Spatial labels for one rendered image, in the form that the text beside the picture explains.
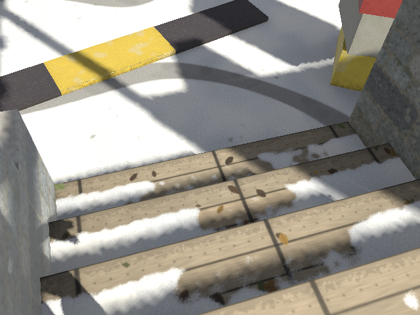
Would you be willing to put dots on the stairs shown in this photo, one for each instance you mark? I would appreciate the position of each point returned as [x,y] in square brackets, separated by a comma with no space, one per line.
[196,233]

